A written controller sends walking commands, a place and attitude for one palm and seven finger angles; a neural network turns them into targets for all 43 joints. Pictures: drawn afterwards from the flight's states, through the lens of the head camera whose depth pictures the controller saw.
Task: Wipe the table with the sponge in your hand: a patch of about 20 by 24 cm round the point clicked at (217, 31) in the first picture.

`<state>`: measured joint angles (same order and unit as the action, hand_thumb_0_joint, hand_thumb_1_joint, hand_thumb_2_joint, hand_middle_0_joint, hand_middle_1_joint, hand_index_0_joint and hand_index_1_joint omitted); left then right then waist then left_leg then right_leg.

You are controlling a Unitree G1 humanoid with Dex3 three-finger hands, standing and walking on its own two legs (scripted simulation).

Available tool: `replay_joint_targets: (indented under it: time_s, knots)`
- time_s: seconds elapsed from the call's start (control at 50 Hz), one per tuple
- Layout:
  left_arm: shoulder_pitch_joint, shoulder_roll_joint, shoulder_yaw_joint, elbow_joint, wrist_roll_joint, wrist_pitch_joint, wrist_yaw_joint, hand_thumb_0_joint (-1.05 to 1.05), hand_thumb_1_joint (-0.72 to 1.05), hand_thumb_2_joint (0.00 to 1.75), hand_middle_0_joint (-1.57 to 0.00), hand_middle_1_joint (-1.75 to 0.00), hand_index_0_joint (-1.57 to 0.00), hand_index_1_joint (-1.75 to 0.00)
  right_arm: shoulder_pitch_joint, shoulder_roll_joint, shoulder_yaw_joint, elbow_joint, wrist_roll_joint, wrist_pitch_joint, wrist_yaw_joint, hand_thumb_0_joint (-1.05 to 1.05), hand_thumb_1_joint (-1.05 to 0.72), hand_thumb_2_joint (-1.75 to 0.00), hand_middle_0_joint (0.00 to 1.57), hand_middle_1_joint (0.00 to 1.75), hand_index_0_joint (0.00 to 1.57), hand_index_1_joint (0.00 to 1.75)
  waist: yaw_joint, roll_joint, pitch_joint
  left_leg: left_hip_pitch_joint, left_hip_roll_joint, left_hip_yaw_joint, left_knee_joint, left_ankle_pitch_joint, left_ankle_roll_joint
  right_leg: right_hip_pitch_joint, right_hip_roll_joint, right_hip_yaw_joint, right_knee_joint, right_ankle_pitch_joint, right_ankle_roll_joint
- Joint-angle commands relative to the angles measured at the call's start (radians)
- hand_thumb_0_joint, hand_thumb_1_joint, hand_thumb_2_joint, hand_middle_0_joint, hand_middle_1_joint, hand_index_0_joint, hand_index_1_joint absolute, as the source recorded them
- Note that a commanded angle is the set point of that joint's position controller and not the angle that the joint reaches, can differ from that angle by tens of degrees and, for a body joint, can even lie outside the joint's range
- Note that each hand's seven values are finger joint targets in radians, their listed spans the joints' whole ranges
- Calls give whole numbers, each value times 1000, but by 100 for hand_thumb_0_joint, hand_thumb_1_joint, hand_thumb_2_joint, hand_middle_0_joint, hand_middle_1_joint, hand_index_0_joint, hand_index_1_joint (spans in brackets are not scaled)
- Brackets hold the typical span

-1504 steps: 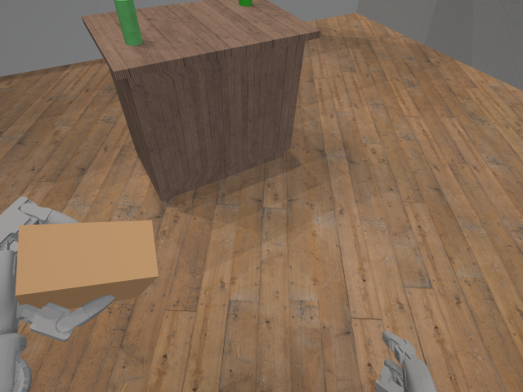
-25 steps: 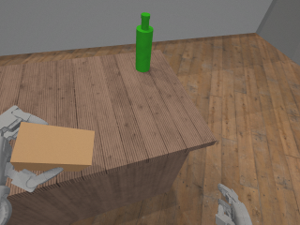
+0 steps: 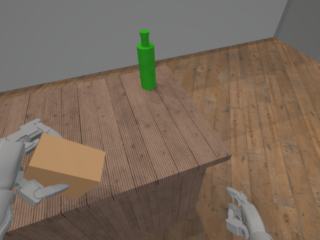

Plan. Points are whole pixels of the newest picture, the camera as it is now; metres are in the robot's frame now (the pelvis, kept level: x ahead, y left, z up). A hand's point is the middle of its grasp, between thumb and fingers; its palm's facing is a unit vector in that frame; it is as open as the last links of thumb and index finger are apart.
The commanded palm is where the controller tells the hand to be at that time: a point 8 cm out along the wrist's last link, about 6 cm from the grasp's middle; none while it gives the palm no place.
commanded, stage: turn the palm down, sponge in hand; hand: left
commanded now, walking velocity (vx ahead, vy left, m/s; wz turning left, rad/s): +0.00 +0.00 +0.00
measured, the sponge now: (72, 171) +0.22 +0.21 +0.12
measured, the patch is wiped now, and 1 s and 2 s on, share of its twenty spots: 0.00 0.00 0.00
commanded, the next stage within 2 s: move the sponge above the wiping area in 1.92 s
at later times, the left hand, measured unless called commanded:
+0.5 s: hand (66, 164) +0.21 +0.20 +0.16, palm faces +0.21 -0.54 -0.82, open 10.8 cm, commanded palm +0.17 +0.26 +0.21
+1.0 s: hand (54, 156) +0.22 +0.22 +0.17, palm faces +0.25 -0.29 -0.92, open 10.8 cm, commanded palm +0.18 +0.25 +0.23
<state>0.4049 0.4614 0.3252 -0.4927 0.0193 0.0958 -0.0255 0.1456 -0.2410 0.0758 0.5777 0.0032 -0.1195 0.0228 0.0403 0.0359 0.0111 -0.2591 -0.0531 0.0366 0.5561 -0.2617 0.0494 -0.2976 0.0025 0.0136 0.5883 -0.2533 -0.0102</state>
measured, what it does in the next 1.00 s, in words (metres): stands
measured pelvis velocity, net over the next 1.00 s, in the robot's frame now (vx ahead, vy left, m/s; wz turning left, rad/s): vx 0.01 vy -0.04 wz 0.00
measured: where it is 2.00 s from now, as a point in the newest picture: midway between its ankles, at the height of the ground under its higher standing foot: outside the picture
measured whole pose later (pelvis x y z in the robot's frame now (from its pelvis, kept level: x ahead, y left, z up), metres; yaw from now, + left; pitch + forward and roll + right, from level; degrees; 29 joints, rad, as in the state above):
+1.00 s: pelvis +0.01 -0.04 +0.00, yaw +0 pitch -3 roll +1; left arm 0.32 0.64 0.15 -0.50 0.49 0.20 0.05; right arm 0.11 -0.26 0.02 0.61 0.03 -0.02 -0.11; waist 0.10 0.09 0.00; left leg -0.23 0.00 0.01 0.56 -0.28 0.00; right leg -0.26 0.05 -0.02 0.57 -0.26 -0.06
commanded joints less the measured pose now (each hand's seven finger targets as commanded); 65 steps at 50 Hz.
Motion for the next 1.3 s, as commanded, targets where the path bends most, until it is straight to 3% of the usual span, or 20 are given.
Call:
replay_joint_targets:
  time_s: [0.0,0.06,0.1,0.22,0.28,0.32,0.4,0.44,0.5,0.52,0.6,0.68,0.72,0.86,0.9,0.92,1.0,1.1,1.16,1.28]
  knots:
    - [-45,336,312,-360,-11,-140,65,0,10,130,-120,-160,-120,-160,-178,-140,-78,-182,2,-26,-32,0,-90,-90,20,30,20,30,51,-43,-144,3,75,-69,-100,38,-30,15,44,-86,-60,14,-12]
    - [13,239,270,-343,-27,-224,122,0,10,130,-120,-160,-120,-160,-120,-110,-88,-153,-6,-33,-46,0,-90,-90,20,30,20,30,56,68,-146,16,68,-57,-56,121,-49,-2,32,-84,-58,54,-17]
    - [-19,287,293,-319,17,-227,157,0,10,130,-120,-160,-120,-160,-92,-119,-99,-124,-6,-23,-52,0,-90,-90,20,30,20,30,40,166,-147,17,61,-43,-25,119,-44,-35,25,-61,-65,48,-20]
    - [-107,263,136,-144,79,-57,83,0,10,130,-120,-160,-120,-160,-100,-133,-91,-134,10,21,-102,0,-90,-90,20,30,20,30,3,30,-123,-29,49,-34,-10,43,-12,-23,-21,-18,-129,-9,2]
    - [-142,345,135,-155,110,-17,21,0,10,130,-120,-160,-120,-160,-113,-137,-93,-150,16,23,-140,0,-90,-90,20,30,20,30,19,-40,-151,-16,45,-30,2,59,0,22,-36,23,-150,-22,18]
    - [-203,351,125,-200,145,-44,12,0,10,130,-120,-160,-120,-160,-140,-119,-83,-158,16,11,-146,0,-90,-90,20,30,20,30,26,-42,-153,0,45,-36,9,80,0,31,-37,45,-155,-25,13]
    - [-80,452,252,-283,188,-125,53,0,10,130,-120,-160,-120,-160,-130,-114,-94,-158,7,-6,-146,0,-90,-90,20,30,20,30,77,36,-221,36,44,-36,27,173,-7,73,-26,73,-126,91,-2]
    - [-7,437,284,-256,184,-142,83,0,10,130,-120,-160,-120,-160,-86,-103,-101,-148,0,-2,-134,0,-90,-90,20,30,20,30,79,13,-229,1,49,-40,44,201,-14,104,-42,84,-108,172,1]
    - [17,440,318,-166,181,-89,123,0,10,130,-120,-160,-120,-160,-96,-117,-112,-126,19,27,-120,0,-90,-90,20,30,20,30,86,73,-153,-39,51,-37,40,184,-27,98,-48,128,-116,200,-8]
    - [6,374,249,-156,177,-62,126,0,10,130,-120,-160,-120,-160,-86,-120,-114,-138,19,39,-116,0,-90,-90,20,30,20,30,77,74,-149,-53,62,-34,40,172,-31,105,-66,124,-118,210,-3]
    - [-18,413,225,-66,201,72,121,0,10,130,-120,-160,-120,-160,-125,-147,-116,-142,35,78,-130,0,-90,-90,20,30,20,30,72,-22,-75,-81,62,-39,34,108,-30,85,-80,175,-148,120,12]
    - [-150,437,136,-68,282,128,59,0,10,130,-120,-160,-120,-160,-155,-156,-104,-172,44,81,-153,0,-90,-90,20,30,20,30,46,-100,-90,-70,58,-43,27,62,-10,63,-79,172,-173,-34,32]
    - [-220,407,72,-136,325,106,46,0,10,130,-120,-160,-120,-160,-196,-140,-92,-192,46,61,-158,0,-90,-90,20,30,20,30,44,-56,-115,-26,48,-38,27,58,-4,45,-63,163,-190,-106,21]
    - [-234,467,115,-224,474,24,112,0,10,130,-120,-160,-120,-160,-186,-124,-90,-153,19,23,-161,0,-90,-90,20,30,20,30,71,52,-188,61,37,-61,-23,104,-12,51,-23,111,-174,-48,-12]
    - [-253,521,182,-181,513,66,147,0,10,130,-120,-160,-120,-160,-214,-124,-89,-131,23,33,-150,0,-90,-90,20,30,20,30,95,133,-173,58,33,-64,-50,119,-22,75,-8,128,-173,-19,-32]
    - [-283,440,112,-174,515,94,154,0,10,130,-120,-160,-120,-160,-213,-113,-85,-141,23,45,-143,0,-90,-90,20,30,20,30,89,140,-185,46,42,-58,-67,133,-25,107,-14,87,-158,21,-33]
    - [-350,423,75,-35,533,249,144,0,10,130,-120,-160,-120,-160,-282,-131,-75,-116,46,89,-126,0,-90,-90,20,30,20,30,94,79,-98,18,50,-75,-133,114,-41,118,1,90,-181,6,-39]
    - [-432,332,-121,-3,591,362,9,0,10,130,-120,-160,-120,-160,-366,-130,-43,-144,68,100,-131,0,-90,-90,20,30,20,30,69,7,-65,32,43,-82,-182,50,-21,108,5,61,-204,-34,-28]
    - [-472,322,-196,-66,643,350,-57,0,10,130,-120,-160,-120,-160,-346,-129,-44,-157,60,98,-136,0,-90,-90,20,30,20,30,57,8,-116,61,42,-95,-197,39,-9,135,0,42,-204,-29,-22]
    - [-592,477,-71,-186,813,234,-26,0,10,130,-120,-160,-120,-160,-346,-109,-39,-136,21,92,-123,0,-90,-90,20,30,20,30,105,115,-261,129,46,-145,-218,156,-6,242,22,73,-164,68,-57]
